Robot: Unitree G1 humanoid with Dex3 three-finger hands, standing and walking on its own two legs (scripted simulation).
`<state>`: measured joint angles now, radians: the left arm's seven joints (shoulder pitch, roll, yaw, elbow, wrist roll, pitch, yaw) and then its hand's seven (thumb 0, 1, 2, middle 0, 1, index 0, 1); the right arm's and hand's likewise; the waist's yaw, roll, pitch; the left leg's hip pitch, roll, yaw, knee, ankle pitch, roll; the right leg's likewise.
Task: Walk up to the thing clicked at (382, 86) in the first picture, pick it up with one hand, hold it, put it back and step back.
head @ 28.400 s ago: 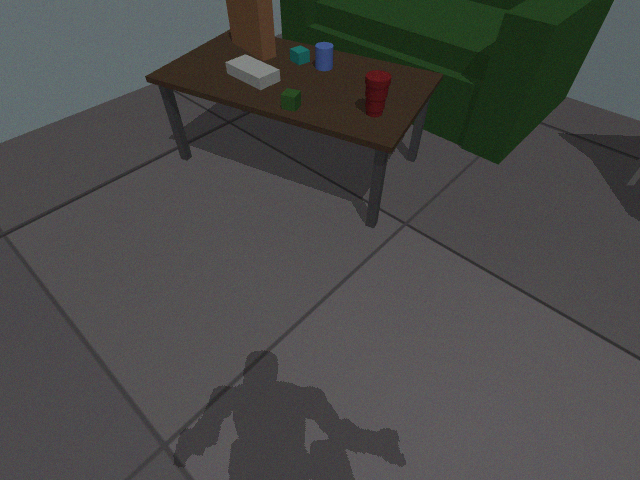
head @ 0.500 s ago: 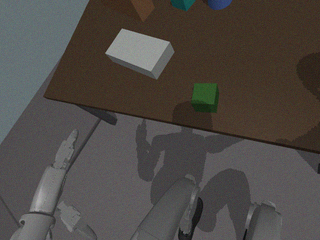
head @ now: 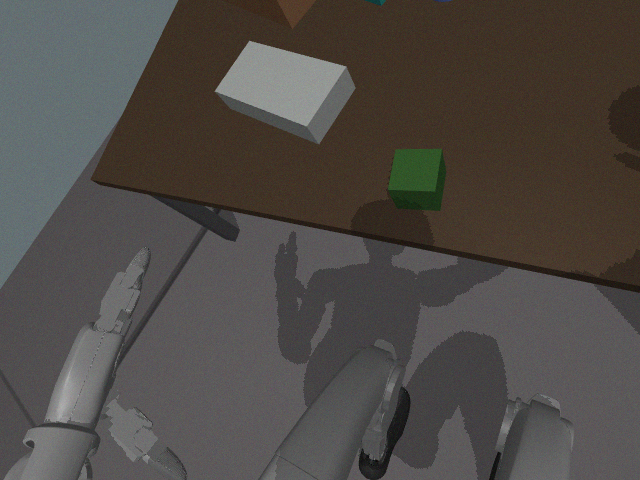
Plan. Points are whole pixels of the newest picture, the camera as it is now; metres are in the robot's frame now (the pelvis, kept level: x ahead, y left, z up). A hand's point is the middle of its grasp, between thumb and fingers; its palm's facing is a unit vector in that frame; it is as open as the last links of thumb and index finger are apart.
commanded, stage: open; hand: right
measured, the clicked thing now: out of the picture +0.58 -0.25 -0.04
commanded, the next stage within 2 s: withdraw in 0.14 s
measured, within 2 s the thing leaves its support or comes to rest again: neither
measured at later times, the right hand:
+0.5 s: hand out of the picture +0.58 -0.28 +0.00, palm faces +0.31 +0.95 +0.01, open 16.1 cm
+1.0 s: hand out of the picture +0.55 -0.39 +0.12, palm faces +0.48 +0.86 -0.18, open 17.2 cm
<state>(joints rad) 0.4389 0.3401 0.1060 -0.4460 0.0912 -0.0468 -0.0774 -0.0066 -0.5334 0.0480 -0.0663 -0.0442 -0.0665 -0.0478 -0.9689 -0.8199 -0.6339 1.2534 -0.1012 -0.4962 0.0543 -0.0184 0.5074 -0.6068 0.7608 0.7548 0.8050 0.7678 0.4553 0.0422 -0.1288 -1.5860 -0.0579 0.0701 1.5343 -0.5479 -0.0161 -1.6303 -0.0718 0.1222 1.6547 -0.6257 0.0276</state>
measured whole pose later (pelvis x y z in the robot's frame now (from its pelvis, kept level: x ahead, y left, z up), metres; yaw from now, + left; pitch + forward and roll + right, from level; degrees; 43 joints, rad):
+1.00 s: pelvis +0.03 -0.01 +0.09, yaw -2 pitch +28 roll +6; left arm 0.39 0.33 0.02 -0.16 0.02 0.11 -0.06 -0.01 -0.51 0.10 -0.09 -0.06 -0.08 -0.08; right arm -1.00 -0.94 -0.59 1.34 -0.15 -0.12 0.01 -0.01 0.50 -0.07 0.06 0.06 0.07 0.07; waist 0.32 0.01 -0.14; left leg -1.18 -0.06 0.04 1.16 -0.46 -0.03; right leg -1.23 -0.08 0.08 1.29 -0.54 0.01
